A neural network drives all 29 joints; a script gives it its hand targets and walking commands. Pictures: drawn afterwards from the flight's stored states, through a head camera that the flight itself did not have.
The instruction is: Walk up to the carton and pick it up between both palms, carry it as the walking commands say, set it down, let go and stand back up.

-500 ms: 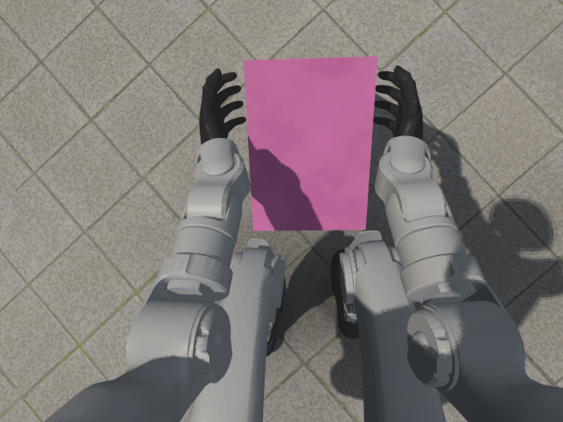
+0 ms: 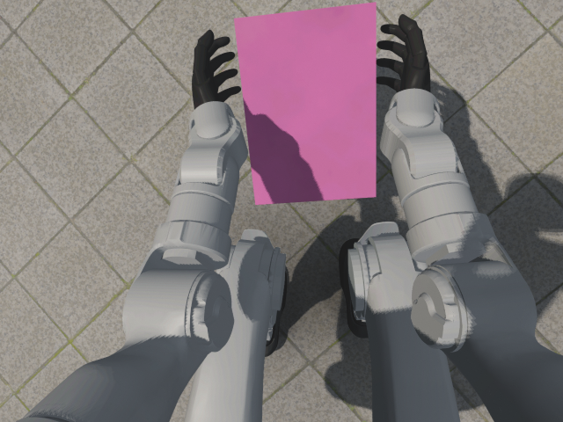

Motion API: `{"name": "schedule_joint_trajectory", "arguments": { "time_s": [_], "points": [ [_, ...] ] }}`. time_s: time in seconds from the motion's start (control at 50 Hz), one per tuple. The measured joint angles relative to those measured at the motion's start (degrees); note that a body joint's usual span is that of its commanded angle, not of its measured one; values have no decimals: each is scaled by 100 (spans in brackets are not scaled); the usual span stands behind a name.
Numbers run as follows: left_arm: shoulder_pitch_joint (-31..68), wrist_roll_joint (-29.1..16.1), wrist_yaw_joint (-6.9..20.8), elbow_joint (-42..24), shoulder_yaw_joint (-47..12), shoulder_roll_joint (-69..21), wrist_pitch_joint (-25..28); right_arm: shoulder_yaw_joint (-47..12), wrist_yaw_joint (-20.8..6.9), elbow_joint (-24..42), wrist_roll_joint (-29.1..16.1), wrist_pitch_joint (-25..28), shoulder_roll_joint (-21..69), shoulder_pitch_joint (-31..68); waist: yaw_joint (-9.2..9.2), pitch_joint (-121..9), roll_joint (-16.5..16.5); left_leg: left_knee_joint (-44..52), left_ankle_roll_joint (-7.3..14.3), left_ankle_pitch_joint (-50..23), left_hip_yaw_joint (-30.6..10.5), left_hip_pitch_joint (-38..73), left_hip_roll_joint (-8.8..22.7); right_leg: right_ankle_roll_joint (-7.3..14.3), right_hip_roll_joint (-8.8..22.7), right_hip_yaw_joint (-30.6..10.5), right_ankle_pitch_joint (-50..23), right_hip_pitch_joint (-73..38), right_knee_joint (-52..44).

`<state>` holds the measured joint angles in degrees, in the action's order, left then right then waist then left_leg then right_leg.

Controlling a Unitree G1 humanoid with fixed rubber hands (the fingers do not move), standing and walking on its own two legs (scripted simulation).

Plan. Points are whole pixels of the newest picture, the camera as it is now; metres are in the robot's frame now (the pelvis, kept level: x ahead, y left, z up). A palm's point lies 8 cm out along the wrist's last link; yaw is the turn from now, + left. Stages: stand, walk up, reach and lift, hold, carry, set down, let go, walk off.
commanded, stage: set down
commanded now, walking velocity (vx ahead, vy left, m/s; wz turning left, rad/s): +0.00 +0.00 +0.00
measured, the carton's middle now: (308, 110) +0.51 -0.02 -0.27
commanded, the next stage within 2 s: none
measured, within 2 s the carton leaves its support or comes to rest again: rests again in 0.44 s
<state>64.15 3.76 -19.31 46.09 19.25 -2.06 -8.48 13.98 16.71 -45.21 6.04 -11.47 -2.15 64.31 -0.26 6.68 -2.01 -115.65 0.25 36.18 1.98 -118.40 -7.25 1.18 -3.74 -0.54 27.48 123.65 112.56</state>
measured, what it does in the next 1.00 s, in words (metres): stands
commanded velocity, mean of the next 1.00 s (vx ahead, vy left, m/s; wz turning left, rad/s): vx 0.00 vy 0.00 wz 0.00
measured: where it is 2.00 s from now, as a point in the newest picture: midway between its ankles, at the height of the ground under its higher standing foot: (312, 313)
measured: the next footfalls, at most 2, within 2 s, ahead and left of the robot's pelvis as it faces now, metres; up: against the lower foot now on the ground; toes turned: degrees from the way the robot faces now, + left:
none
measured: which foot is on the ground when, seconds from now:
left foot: down 0.00-1.00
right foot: down 0.00-1.00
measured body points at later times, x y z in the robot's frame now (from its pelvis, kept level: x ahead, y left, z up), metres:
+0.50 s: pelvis +0.02 +0.01 -0.03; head +0.37 -0.02 +0.25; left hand +0.56 +0.11 -0.17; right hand +0.55 -0.14 -0.18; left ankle +0.09 +0.10 -0.40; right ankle +0.13 -0.10 -0.40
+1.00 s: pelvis +0.02 +0.00 -0.03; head +0.38 -0.01 +0.24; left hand +0.56 +0.11 -0.18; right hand +0.56 -0.14 -0.19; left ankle +0.09 +0.10 -0.40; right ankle +0.13 -0.10 -0.40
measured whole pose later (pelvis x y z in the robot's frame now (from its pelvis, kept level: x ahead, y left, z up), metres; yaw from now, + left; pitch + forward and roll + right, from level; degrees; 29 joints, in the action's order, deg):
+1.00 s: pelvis +0.02 +0.00 -0.03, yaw +1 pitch +45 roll +2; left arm 72.5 8.6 -14.2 46.7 25.4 -0.8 -5.2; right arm 21.1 6.4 -47.3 7.7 -6.8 -4.6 72.2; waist 0.9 6.7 -0.8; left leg -122.3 0.3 40.1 2.4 -127.5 -8.2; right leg 0.9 -3.2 -0.3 31.6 132.7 119.3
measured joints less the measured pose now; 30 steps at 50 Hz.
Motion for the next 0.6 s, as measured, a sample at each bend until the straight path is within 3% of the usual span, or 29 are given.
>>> {"name": "schedule_joint_trajectory", "arguments": {
  "time_s": [0.16,0.36,0.6],
  "points": [
    [347,185,38,118,262,14,0,271,-50,-201,1,135,-2,331,0,2,25,-240,0,68,33,-275,-4,-3,0,0,58,265,215],
    [752,335,151,119,363,94,150,571,-623,-207,69,363,-182,673,16,1,90,-457,0,104,41,-765,-32,-30,22,17,102,732,411],
    [836,335,151,57,382,121,228,631,-709,-208,70,460,-188,792,76,-1,90,-620,0,348,47,-878,-80,-30,51,21,371,863,616]
  ]
}}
